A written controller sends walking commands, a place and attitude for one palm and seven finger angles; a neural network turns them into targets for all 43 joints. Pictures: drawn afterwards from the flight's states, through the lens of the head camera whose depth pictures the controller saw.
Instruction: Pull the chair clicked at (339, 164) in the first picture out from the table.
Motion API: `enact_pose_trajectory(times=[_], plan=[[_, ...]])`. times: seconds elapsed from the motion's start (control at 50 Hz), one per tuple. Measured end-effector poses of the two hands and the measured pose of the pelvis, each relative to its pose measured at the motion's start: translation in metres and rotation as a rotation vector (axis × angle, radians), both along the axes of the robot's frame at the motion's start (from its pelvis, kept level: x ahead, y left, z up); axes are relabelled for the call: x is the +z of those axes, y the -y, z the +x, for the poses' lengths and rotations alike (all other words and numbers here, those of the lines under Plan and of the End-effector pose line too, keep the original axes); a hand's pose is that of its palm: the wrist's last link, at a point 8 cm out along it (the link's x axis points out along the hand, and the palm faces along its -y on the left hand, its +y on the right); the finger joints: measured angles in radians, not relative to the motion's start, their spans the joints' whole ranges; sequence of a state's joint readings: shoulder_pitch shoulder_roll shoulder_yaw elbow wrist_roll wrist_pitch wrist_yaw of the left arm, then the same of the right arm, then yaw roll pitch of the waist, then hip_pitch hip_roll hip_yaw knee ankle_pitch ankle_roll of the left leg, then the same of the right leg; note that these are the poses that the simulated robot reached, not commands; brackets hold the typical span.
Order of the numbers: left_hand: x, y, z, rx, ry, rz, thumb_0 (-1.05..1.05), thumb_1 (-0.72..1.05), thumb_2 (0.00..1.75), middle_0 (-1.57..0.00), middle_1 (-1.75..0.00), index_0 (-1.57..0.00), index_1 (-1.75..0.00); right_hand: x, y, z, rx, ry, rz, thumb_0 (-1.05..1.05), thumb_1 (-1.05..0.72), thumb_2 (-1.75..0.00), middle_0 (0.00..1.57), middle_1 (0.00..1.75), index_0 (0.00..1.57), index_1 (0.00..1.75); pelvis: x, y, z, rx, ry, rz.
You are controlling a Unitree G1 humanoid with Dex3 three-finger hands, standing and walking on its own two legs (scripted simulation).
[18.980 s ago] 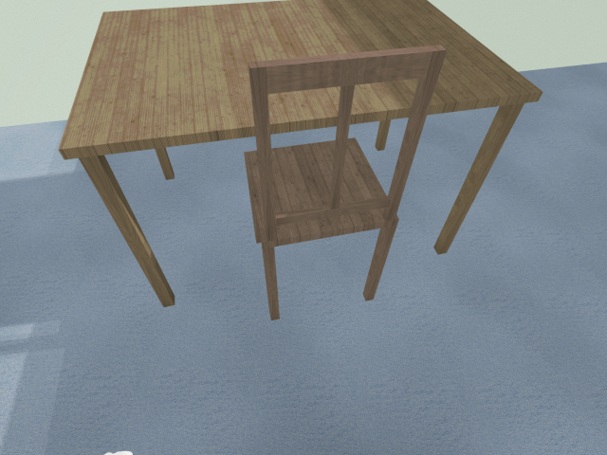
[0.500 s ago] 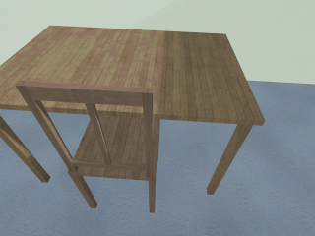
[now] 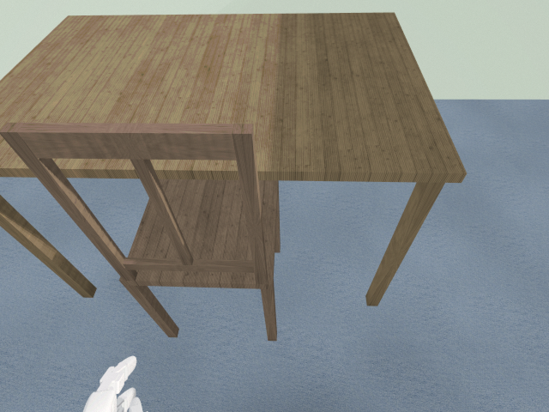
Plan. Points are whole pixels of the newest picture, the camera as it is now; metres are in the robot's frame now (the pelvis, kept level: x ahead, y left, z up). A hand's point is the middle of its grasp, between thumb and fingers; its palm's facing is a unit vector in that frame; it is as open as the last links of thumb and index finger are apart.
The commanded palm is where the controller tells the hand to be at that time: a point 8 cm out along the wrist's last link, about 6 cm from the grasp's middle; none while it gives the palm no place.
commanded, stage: raise the hand toward the chair's back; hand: left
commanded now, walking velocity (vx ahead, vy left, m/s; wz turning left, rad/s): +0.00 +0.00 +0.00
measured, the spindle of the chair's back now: (168, 219) +0.47 +0.22 -0.05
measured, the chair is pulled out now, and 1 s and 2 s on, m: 0.00 0.00 0.00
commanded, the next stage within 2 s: aim the fingers beside a spindle in 1.92 s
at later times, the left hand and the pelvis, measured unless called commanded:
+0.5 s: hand (166, 397) +0.16 +0.16 -0.04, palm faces +0.03 -1.00 -0.08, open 11.5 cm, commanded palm +0.14 +0.21 -0.05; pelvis -0.04 -0.03 -0.12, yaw +2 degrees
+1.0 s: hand (163, 373) +0.19 +0.17 -0.06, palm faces -0.06 -1.00 -0.04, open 15.7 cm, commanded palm +0.17 +0.24 -0.04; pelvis -0.04 -0.01 -0.09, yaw +0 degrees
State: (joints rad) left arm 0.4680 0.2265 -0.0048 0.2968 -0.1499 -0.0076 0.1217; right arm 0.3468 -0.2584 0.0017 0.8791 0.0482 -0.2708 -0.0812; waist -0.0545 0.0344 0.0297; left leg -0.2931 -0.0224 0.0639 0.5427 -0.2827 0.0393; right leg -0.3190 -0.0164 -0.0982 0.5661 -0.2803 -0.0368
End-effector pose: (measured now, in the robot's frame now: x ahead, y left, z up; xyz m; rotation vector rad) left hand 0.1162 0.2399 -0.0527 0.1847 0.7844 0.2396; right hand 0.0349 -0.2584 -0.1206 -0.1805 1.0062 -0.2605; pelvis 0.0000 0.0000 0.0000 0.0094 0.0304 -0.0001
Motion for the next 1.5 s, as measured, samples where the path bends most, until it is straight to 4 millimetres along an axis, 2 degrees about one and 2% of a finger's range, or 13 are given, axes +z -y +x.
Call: enact_pose_trajectory(times=[0.08, 0.14, 0.22, 0.32, 0.38, 0.5, 0.58, 0.68, 0.78, 1.0, 1.22, 1.32, 1.5], plan=[[0.032, 0.035, 0.079, -0.129, 0.396, -0.073, 0.05, 0.83, 0.85, -0.18, -0.27, -0.18, -0.27, 0.016, 0.031, 0.050, 0.074, 0.218, -0.100, 0.03, -0.92, -0.90, 0.21, 0.30, 0.20, 0.30, -0.018, 0.002, -0.007, 0.009, -0.092, 0.003], [0.039, 0.066, 0.102, -0.197, 0.634, -0.227, 0.03, 0.76, 0.82, -0.17, -0.27, -0.17, -0.26, 0.028, 0.042, 0.087, 0.111, 0.346, -0.131, 0.02, -0.92, -0.90, 0.20, 0.30, 0.20, 0.30, -0.035, 0.008, -0.008, -0.015, -0.150, 0.014], [0.024, 0.078, 0.082, -0.274, 0.783, -0.286, 0.02, 0.65, 0.79, -0.17, -0.25, -0.17, -0.25, 0.033, 0.039, 0.131, 0.177, 0.465, -0.122, 0.02, -0.91, -0.90, 0.20, 0.30, 0.20, 0.30, -0.060, 0.017, -0.008, -0.028, -0.187, 0.023], [-0.015, 0.048, 0.026, -0.230, 0.620, -0.157, 0.01, 0.52, 0.74, -0.17, -0.24, -0.17, -0.24, 0.008, 0.015, 0.176, 0.272, 0.518, -0.049, 0.01, -0.91, -0.90, 0.20, 0.30, 0.20, 0.30, -0.088, 0.023, -0.016, -0.011, -0.207, 0.014], [-0.016, 0.028, 0.001, -0.155, 0.603, -0.100, 0.02, 0.45, 0.71, -0.16, -0.23, -0.16, -0.22, -0.014, -0.008, 0.187, 0.329, 0.521, -0.001, 0.01, -0.91, -0.90, 0.20, 0.30, 0.20, 0.30, -0.100, 0.026, -0.021, 0.009, -0.229, -0.002], [0.015, 0.031, 0.020, -0.253, 0.850, -0.090, 0.02, 0.30, 0.65, -0.13, -0.20, -0.14, -0.20, -0.063, -0.043, 0.167, 0.377, 0.451, 0.082, 0.01, -0.90, -0.90, 0.20, 0.30, 0.20, 0.30, -0.117, 0.027, -0.036, 0.034, -0.259, -0.038], [0.006, 0.044, 0.052, -0.373, 0.787, -0.171, 0.01, 0.21, 0.61, -0.13, -0.19, -0.13, -0.19, -0.082, -0.042, 0.131, 0.285, 0.356, 0.112, 0.02, -0.90, -0.90, 0.21, 0.30, 0.21, 0.30, -0.117, 0.027, -0.043, 0.023, -0.266, -0.033], [-0.006, 0.032, 0.060, -0.294, 0.587, -0.206, 0.01, 0.09, 0.56, -0.12, -0.17, -0.12, -0.17, -0.076, -0.019, 0.088, 0.139, 0.262, 0.075, 0.02, -0.90, -0.90, 0.21, 0.30, 0.21, 0.30, -0.104, 0.024, -0.040, 0.009, -0.249, -0.020], [0.018, 0.009, 0.052, -0.201, 0.680, -0.119, 0.01, -0.02, 0.51, -0.11, -0.15, -0.11, -0.15, -0.059, 0.006, 0.067, 0.113, 0.245, -0.012, 0.02, -0.90, -0.90, 0.21, 0.30, 0.20, 0.30, -0.094, 0.018, -0.036, 0.005, -0.238, -0.027], [-0.002, 0.012, 0.059, -0.296, 0.662, -0.182, 0.00, -0.28, 0.40, -0.08, -0.11, -0.08, -0.11, -0.035, 0.004, 0.098, 0.156, 0.351, -0.085, 0.02, -0.90, -0.90, 0.20, 0.30, 0.20, 0.30, -0.095, 0.006, -0.035, 0.004, -0.245, -0.040], [0.030, -0.019, 0.072, -0.258, 0.753, -0.122, 0.00, -0.46, 0.32, -0.06, -0.08, -0.06, -0.08, -0.026, -0.044, 0.134, 0.255, 0.397, 0.001, 0.02, -0.90, -0.90, 0.21, 0.30, 0.20, 0.30, -0.085, -0.005, -0.024, 0.019, -0.238, -0.063], [0.013, -0.022, 0.080, -0.281, 0.648, -0.178, -0.01, -0.49, 0.31, -0.06, -0.08, -0.06, -0.08, -0.026, -0.049, 0.135, 0.262, 0.380, -0.001, 0.02, -0.90, -0.90, 0.21, 0.30, 0.20, 0.30, -0.082, -0.009, -0.020, 0.017, -0.242, -0.064], [0.038, -0.040, 0.099, -0.265, 0.775, -0.114, -0.01, -0.50, 0.30, -0.06, -0.08, -0.06, -0.08, -0.029, -0.036, 0.123, 0.253, 0.306, -0.032, 0.02, -0.90, -0.90, 0.21, 0.30, 0.20, 0.30, -0.080, -0.011, -0.014, 0.019, -0.251, -0.068]])
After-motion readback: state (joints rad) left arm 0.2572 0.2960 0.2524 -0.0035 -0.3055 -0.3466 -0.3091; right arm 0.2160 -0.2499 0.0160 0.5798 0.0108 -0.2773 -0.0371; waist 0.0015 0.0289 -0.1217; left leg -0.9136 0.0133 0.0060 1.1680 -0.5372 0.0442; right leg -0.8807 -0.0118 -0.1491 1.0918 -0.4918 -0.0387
